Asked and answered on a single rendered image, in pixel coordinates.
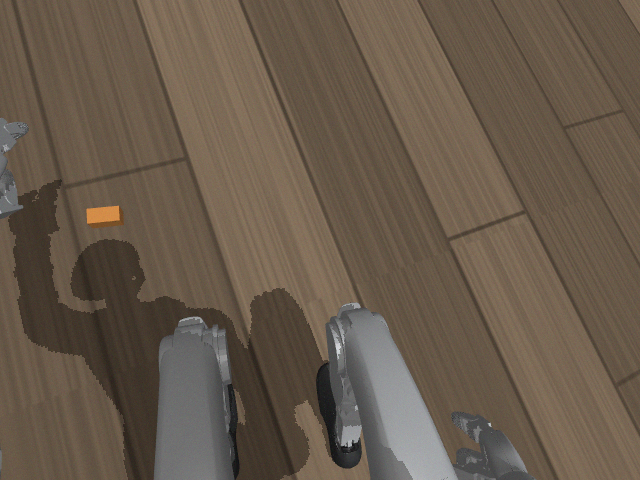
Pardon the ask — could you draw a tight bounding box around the left robot hand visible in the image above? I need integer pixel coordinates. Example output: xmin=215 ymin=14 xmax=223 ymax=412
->
xmin=0 ymin=118 xmax=29 ymax=219

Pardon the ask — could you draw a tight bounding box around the right robot foot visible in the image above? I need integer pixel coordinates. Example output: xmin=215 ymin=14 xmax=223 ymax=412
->
xmin=316 ymin=362 xmax=362 ymax=469

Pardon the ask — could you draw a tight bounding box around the small box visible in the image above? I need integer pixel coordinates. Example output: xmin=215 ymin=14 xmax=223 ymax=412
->
xmin=87 ymin=206 xmax=124 ymax=228

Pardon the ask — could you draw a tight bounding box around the right robot hand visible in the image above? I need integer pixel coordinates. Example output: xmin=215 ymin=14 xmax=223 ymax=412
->
xmin=451 ymin=411 xmax=528 ymax=480

